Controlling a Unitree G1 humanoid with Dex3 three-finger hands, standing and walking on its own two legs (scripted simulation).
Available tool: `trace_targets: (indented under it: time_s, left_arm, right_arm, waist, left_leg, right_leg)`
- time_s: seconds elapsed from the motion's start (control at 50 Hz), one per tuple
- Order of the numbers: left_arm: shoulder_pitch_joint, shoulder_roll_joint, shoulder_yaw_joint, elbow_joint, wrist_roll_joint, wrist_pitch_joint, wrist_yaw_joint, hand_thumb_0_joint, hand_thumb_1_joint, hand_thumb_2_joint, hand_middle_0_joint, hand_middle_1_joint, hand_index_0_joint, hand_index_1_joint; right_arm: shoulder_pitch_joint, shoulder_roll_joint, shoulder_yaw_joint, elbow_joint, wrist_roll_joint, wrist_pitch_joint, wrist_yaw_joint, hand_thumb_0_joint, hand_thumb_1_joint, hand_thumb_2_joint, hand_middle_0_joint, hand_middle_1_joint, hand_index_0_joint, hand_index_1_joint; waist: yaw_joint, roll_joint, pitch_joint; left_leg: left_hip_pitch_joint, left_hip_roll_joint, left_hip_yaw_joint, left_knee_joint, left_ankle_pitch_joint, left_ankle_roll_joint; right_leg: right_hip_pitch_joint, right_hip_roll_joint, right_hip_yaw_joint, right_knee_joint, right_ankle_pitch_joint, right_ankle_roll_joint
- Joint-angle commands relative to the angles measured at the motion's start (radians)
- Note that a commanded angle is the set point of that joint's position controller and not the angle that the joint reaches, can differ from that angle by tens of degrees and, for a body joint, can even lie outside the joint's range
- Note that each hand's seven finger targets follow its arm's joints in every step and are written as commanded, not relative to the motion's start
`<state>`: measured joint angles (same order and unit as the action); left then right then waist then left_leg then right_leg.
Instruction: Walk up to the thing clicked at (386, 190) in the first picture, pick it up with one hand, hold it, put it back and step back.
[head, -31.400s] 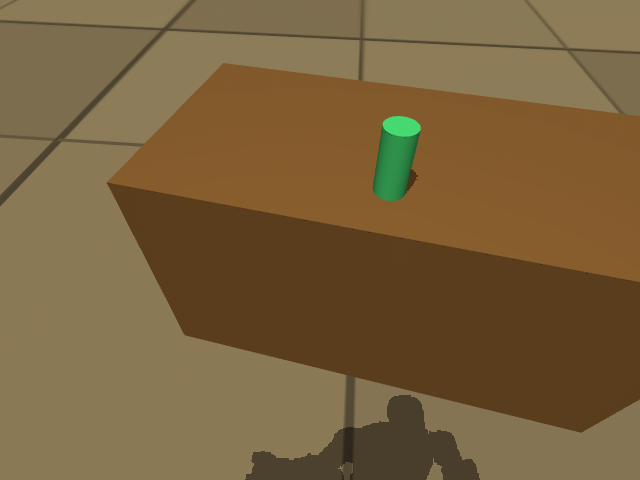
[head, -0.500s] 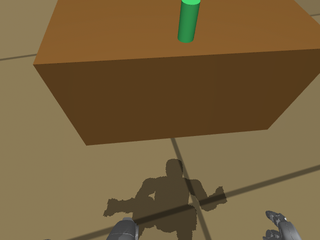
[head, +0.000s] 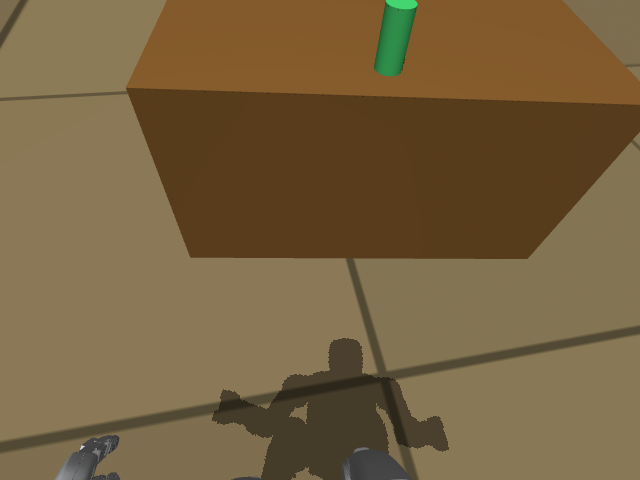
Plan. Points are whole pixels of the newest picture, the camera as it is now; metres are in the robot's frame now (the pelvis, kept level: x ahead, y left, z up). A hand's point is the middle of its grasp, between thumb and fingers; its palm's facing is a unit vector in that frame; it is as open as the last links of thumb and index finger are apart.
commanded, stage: step back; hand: right
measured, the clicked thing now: (394, 37) +1.08 -0.16 +0.02
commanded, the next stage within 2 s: stand in 1.16 s
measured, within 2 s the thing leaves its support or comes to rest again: neither
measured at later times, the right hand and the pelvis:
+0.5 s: hand out of the picture -0.02 -0.27 -0.16, palm faces -0.05 +0.94 -0.35, open 7.4 cm; pelvis -0.08 -0.01 +0.00, yaw +0 degrees
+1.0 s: hand out of the picture +0.03 -0.27 -0.15, palm faces -0.03 +0.93 -0.36, open 7.4 cm; pelvis -0.04 -0.01 +0.00, yaw +1 degrees
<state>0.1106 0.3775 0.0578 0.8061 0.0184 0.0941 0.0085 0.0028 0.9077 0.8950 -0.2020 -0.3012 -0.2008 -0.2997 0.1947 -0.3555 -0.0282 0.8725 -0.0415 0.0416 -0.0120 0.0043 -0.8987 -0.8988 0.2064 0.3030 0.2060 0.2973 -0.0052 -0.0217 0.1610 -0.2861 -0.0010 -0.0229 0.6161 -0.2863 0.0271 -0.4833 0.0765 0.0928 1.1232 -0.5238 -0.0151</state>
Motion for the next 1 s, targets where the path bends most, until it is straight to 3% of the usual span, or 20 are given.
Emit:
trace_targets:
  time_s: [0.0,0.08,0.12,0.14,0.18,0.2,0.22,0.26,0.34,0.42,0.46,0.48,0.52,0.58,0.7,0.74,0.76,0.78,0.92,0.98]
  left_arm:
    - [0.072,0.189,0.068,-0.035,-0.004,-0.036,0.0,0.0,0.9,0.9,-0.2,-0.3,-0.2,-0.3]
    - [0.081,0.173,0.044,-0.004,0.003,-0.091,-0.005,0.0,0.9,0.9,-0.2,-0.3,-0.2,-0.3]
    - [0.173,0.158,0.048,0.062,0.007,-0.115,0.004,0.0,0.9,0.9,-0.2,-0.3,-0.2,-0.3]
    - [0.206,0.193,0.063,0.093,0.019,-0.127,0.011,0.0,0.9,0.9,-0.2,-0.3,-0.2,-0.3]
    - [0.12,0.307,0.086,0.054,0.044,-0.141,0.016,0.0,0.9,0.9,-0.2,-0.3,-0.2,-0.3]
    - [0.049,0.391,0.1,0.036,0.05,-0.134,0.018,0.0,0.9,0.9,-0.2,-0.3,-0.2,-0.3]
    - [-0.024,0.347,0.089,0.028,0.038,-0.137,0.016,0.0,0.9,0.9,-0.2,-0.3,-0.2,-0.3]
    - [-0.04,0.245,0.064,0.032,0.025,-0.15,0.014,0.0,0.9,0.9,-0.2,-0.3,-0.2,-0.3]
    - [0.116,0.274,0.074,0.078,0.025,-0.151,0.009,0.0,0.9,0.9,-0.2,-0.3,-0.2,-0.3]
    - [0.074,0.263,0.064,0.064,0.014,-0.13,0.004,0.0,0.9,0.9,-0.2,-0.3,-0.2,-0.3]
    - [0.092,0.193,0.031,0.055,0.009,-0.126,0.0,0.0,0.9,0.9,-0.2,-0.3,-0.2,-0.3]
    - [0.07,0.135,0.015,0.042,-0.008,-0.123,-0.002,0.0,0.9,0.9,-0.2,-0.3,-0.2,-0.3]
    - [0.032,0.243,0.044,0.059,0.001,-0.116,0.006,0.0,0.9,0.9,-0.2,-0.3,-0.2,-0.3]
    - [0.071,0.212,0.04,0.077,0.0,-0.126,-0.012,0.0,0.9,0.9,-0.2,-0.3,-0.2,-0.3]
    - [0.147,0.177,0.046,0.151,0.005,-0.141,0.002,0.0,0.9,0.9,-0.2,-0.3,-0.2,-0.3]
    - [0.16,0.254,0.067,0.153,0.023,-0.15,0.015,0.0,0.9,0.9,-0.2,-0.3,-0.2,-0.3]
    - [0.093,0.311,0.072,0.128,0.025,-0.154,0.017,0.0,0.9,0.9,-0.2,-0.3,-0.2,-0.3]
    - [-0.015,0.332,0.07,0.104,0.024,-0.153,0.011,0.0,0.9,0.9,-0.2,-0.3,-0.2,-0.3]
    - [-0.055,0.217,0.031,0.112,-0.007,-0.143,0.004,0.0,0.9,0.9,-0.2,-0.3,-0.2,-0.3]
    - [-0.032,0.215,0.029,0.146,-0.014,-0.139,0.01,0.0,0.9,0.9,-0.2,-0.3,-0.2,-0.3]
  right_arm:
    - [-0.083,-0.271,-0.076,-0.1,-0.002,-0.035,-0.016,0.0,-0.9,-0.9,0.2,0.3,0.2,0.3]
    - [-0.038,-0.257,-0.084,-0.086,-0.001,-0.027,-0.001,0.0,-0.9,-0.9,0.2,0.3,0.2,0.3]
    - [-0.054,-0.279,-0.087,-0.075,-0.002,-0.006,0.006,0.0,-0.9,-0.9,0.2,0.3,0.2,0.3]
    - [-0.041,-0.238,-0.075,-0.069,0.002,-0.001,0.007,0.0,-0.9,-0.9,0.2,0.3,0.2,0.3]
    - [-0.047,-0.152,-0.046,-0.096,0.006,-0.009,0.01,0.0,-0.9,-0.9,0.2,0.3,0.2,0.3]
    - [-0.113,-0.227,-0.074,-0.085,0.005,-0.01,-0.003,0.0,-0.9,-0.9,0.2,0.3,0.2,0.3]
    - [-0.099,-0.263,-0.089,-0.064,0.011,-0.013,0.003,0.0,-0.9,-0.9,0.2,0.3,0.2,0.3]
    - [-0.06,-0.234,-0.077,-0.02,0.029,-0.027,0.016,0.0,-0.9,-0.9,0.2,0.3,0.2,0.3]
    - [-0.102,-0.208,-0.06,-0.037,0.012,-0.044,0.021,0.0,-0.9,-0.9,0.2,0.3,0.2,0.3]
    - [-0.027,-0.189,-0.071,0.006,0.01,-0.071,0.024,0.0,-0.9,-0.9,0.2,0.3,0.2,0.3]
    - [0.065,-0.241,-0.097,0.037,0.001,-0.083,0.013,0.0,-0.9,-0.9,0.2,0.3,0.2,0.3]
    - [0.078,-0.309,-0.112,0.034,-0.001,-0.088,0.01,0.0,-0.9,-0.9,0.2,0.3,0.2,0.3]
    - [0.077,-0.363,-0.123,0.034,0.006,-0.082,0.014,0.0,-0.9,-0.9,0.2,0.3,0.2,0.3]
    - [-0.003,-0.266,-0.093,0.012,0.002,-0.085,0.013,0.0,-0.9,-0.9,0.2,0.3,0.2,0.3]
    - [-0.09,-0.207,-0.061,-0.001,0.024,-0.058,0.016,0.0,-0.9,-0.9,0.2,0.3,0.2,0.3]
    - [-0.064,-0.134,-0.034,-0.011,0.035,-0.056,0.011,0.0,-0.9,-0.9,0.2,0.3,0.2,0.3]
    - [-0.043,-0.13,-0.036,0.004,0.029,-0.051,0.006,0.0,-0.9,-0.9,0.2,0.3,0.2,0.3]
    - [-0.005,-0.202,-0.061,0.043,0.02,-0.047,0.0,0.0,-0.9,-0.9,0.2,0.3,0.2,0.3]
    - [0.037,-0.201,-0.054,0.107,0.017,-0.08,-0.002,0.0,-0.9,-0.9,0.2,0.3,0.2,0.3]
    - [-0.08,-0.225,-0.049,0.095,0.028,-0.08,0.001,0.0,-0.9,-0.9,0.2,0.3,0.2,0.3]
  waist:
    - [0.043,0.156,-0.139]
    - [-0.017,0.229,-0.219]
    - [0.024,0.217,-0.234]
    - [0.036,0.123,-0.223]
    - [0.028,-0.112,-0.123]
    - [0.073,-0.155,-0.062]
    - [0.027,-0.099,0.013]
    - [-0.001,-0.046,-0.01]
    - [0.074,-0.131,-0.088]
    - [0.032,-0.147,-0.13]
    - [-0.012,0.0,-0.207]
    - [-0.021,0.191,-0.224]
    - [-0.024,0.126,-0.135]
    - [0.014,0.119,-0.091]
    - [0.071,0.133,-0.154]
    - [0.078,-0.052,-0.174]
    - [0.066,-0.13,-0.156]
    - [0.029,-0.098,-0.1]
    - [0.001,-0.05,-0.236]
    - [0.044,-0.003,-0.241]
  left_leg:
    - [-0.018,0.215,-0.177,-0.226,0.224,0.18]
    - [0.177,0.195,-0.162,-0.195,-0.093,0.179]
    - [0.107,0.183,-0.118,-0.094,-0.073,0.143]
    - [0.005,0.144,-0.09,0.028,-0.077,0.104]
    - [-0.332,-0.035,-0.063,0.202,-0.258,-0.014]
    - [-0.196,0.019,-0.166,0.283,-0.275,-0.03]
    - [-0.119,0.051,-0.187,0.324,-0.208,-0.031]
    - [-0.149,-0.021,-0.132,0.284,-0.104,-0.036]
    - [-0.179,-0.012,-0.062,0.139,-0.159,-0.042]
    - [0.027,-0.04,0.047,-0.178,-0.048,-0.025]
    - [0.271,0.068,-0.156,-0.258,0.031,0.032]
    - [0.342,0.258,-0.466,-0.327,-0.055,0.129]
    - [0.117,0.349,-0.555,-0.375,-0.317,0.251]
    - [0.108,0.228,-0.327,-0.34,-0.169,0.167]
    - [-0.105,0.131,-0.141,-0.145,-0.011,0.074]
    - [-0.245,0.01,-0.103,0.045,-0.101,0.003]
    - [-0.227,-0.046,-0.073,0.16,-0.244,-0.02]
    - [-0.102,0.018,-0.083,0.228,-0.278,-0.035]
    - [0.133,0.085,-0.099,-0.146,0.374,0.02]
    - [0.044,0.126,-0.133,-0.089,0.446,0.047]
  right_leg:
    - [0.08,0.002,0.03,0.011,0.033,0.014]
    - [0.127,-0.06,-0.066,-0.484,0.005,0.033]
    - [0.304,-0.043,-0.114,-0.819,0.151,0.008]
    - [0.398,-0.063,-0.026,-0.871,0.19,-0.008]
    - [0.361,-0.335,0.434,-0.893,-0.096,-0.102]
    - [0.067,-0.486,0.549,-0.925,-0.216,-0.231]
    - [-0.042,-0.455,0.471,-0.919,-0.252,-0.216]
    - [0.146,-0.292,0.193,-0.834,0.096,-0.144]
    - [0.332,-0.296,0.156,-0.765,0.265,-0.142]
    - [0.31,-0.28,0.07,-0.647,0.392,-0.123]
    - [0.151,-0.201,-0.011,-0.402,0.43,-0.057]
    - [-0.041,-0.059,-0.129,-0.232,0.148,-0.008]
    - [0.004,-0.118,-0.033,-0.169,-0.107,-0.022]
    - [0.004,-0.141,-0.043,-0.274,0.013,-0.02]
    - [0.416,-0.065,-0.136,-0.697,0.287,-0.002]
    - [0.504,-0.232,0.15,-0.794,0.218,-0.052]
    - [0.362,-0.417,0.368,-0.899,0.008,-0.147]
    - [0.164,-0.49,0.408,-0.89,-0.054,-0.225]
    - [0.289,-0.232,-0.02,-0.583,0.609,-0.041]
    - [0.394,-0.181,-0.072,-0.629,0.527,-0.009]
